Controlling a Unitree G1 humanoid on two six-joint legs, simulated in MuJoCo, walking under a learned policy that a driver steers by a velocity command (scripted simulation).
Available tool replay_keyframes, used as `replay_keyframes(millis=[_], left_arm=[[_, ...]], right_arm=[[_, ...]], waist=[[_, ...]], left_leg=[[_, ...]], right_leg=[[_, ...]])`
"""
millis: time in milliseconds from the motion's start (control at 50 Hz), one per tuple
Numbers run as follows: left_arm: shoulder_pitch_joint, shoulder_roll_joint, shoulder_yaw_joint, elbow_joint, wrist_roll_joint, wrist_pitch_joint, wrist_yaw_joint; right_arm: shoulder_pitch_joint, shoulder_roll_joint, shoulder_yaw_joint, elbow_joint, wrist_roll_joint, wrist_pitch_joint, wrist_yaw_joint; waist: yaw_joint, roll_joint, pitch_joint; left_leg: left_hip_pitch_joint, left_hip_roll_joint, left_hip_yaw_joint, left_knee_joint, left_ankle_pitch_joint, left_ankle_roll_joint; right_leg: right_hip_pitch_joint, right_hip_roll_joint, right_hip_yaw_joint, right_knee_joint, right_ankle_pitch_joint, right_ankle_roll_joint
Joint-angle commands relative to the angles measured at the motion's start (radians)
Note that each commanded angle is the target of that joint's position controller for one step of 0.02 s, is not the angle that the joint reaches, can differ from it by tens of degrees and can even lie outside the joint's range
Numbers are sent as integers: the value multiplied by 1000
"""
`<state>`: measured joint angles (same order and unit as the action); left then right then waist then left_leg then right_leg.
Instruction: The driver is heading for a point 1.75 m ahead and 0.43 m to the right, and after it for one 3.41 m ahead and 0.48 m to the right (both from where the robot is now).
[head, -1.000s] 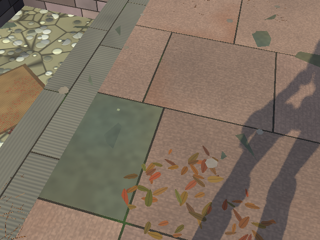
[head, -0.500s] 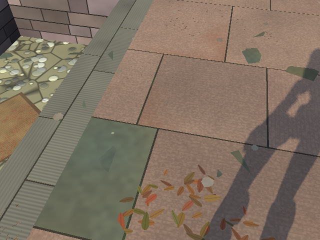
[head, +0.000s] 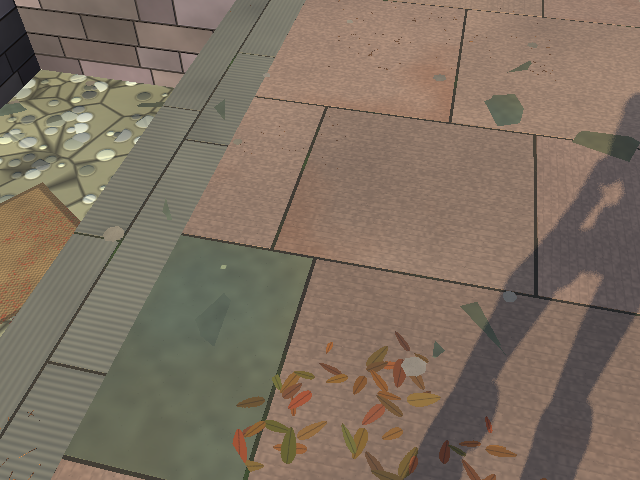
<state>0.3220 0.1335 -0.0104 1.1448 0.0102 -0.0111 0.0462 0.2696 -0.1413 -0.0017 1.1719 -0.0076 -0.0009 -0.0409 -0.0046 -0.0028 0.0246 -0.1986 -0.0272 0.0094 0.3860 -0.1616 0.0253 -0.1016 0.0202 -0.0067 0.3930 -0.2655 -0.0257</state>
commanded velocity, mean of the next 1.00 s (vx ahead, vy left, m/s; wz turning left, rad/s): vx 0.03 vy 0.00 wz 0.00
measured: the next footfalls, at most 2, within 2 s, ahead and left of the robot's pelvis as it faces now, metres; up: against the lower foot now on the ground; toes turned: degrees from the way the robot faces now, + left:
left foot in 1.14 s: +0.16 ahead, +0.12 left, +0.00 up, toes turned +4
right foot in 1.64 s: +0.50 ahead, -0.03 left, +0.00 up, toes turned -10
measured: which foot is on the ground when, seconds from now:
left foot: down 0.00-0.90, up 0.92-1.00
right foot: down 0.00-1.00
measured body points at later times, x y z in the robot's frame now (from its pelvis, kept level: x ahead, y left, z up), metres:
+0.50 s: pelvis +0.01 -0.01 +0.00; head +0.01 -0.01 +0.45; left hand -0.03 +0.20 -0.16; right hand -0.02 -0.22 -0.17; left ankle +0.03 +0.10 -0.74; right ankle -0.03 -0.10 -0.74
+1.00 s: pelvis +0.04 -0.01 -0.01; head +0.03 +0.00 +0.44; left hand -0.04 +0.21 -0.17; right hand +0.01 -0.22 -0.17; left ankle +0.03 +0.09 -0.73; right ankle -0.03 -0.10 -0.74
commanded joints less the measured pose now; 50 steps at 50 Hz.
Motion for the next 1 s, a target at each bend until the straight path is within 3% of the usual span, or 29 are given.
replay_keyframes(millis=[20, 820, 840, 880, 900, 940, 960, 1000], left_arm=[[78, 70, 10, -3, 0, -4, 3], [128, 42, 7, 7, 0, -12, 5], [137, 39, 7, 9, 1, -12, 4], [151, 76, 23, 8, 3, -5, 3], [163, 100, 34, 4, 3, 1, 1], [222, 132, 53, 9, 2, 7, -1], [232, 133, 58, 9, 4, 4, -2], [239, 134, 64, 6, 19, -11, -6]], right_arm=[[62, -72, -9, -2, 0, -3, -3], [108, -43, -4, 17, 1, -3, -7], [113, -37, -2, 19, 0, -3, -7], [99, -49, -9, 5, -4, 1, -3], [87, -50, -13, -8, -9, 3, 1], [26, -27, -11, -55, -30, -2, 16], [-5, -22, -10, -81, -36, -11, 22], [-50, -43, -20, -126, -32, -33, 33]], waist=[[-1, -2, 54], [0, -2, 68], [3, -4, 49], [12, -40, 73], [23, -82, 100], [59, -142, 193], [66, -146, 230], [67, -116, 240]], left_leg=[[42, 104, -108, -54, 77, 19], [43, 110, -96, -34, 106, 10], [49, 101, -91, -37, 45, 11], [-2, 49, -49, 27, -150, 22], [-69, 13, -14, 95, -264, 28], [-251, -11, 55, 256, -313, 29], [-303, 26, 58, 330, -279, 33], [-407, 68, 32, 419, -292, 39]], right_leg=[[-104, -106, 97, -89, 94, -27], [-81, -106, 97, -92, 151, -34], [-74, -99, 98, -107, 71, -37], [-91, -90, 126, -131, -194, -65], [-97, -112, 180, -158, -363, -95], [-86, -240, 347, -255, -587, -174], [-95, -296, 404, -283, -584, -207], [-36, -332, 430, -292, -452, -238]])
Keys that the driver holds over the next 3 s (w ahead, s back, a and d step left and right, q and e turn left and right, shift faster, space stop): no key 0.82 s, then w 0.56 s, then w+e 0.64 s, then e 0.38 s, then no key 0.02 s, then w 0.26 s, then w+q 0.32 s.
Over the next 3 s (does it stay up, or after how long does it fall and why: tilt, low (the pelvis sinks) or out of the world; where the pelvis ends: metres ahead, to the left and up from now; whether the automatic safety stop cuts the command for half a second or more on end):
stays up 0.82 -0.11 -0.01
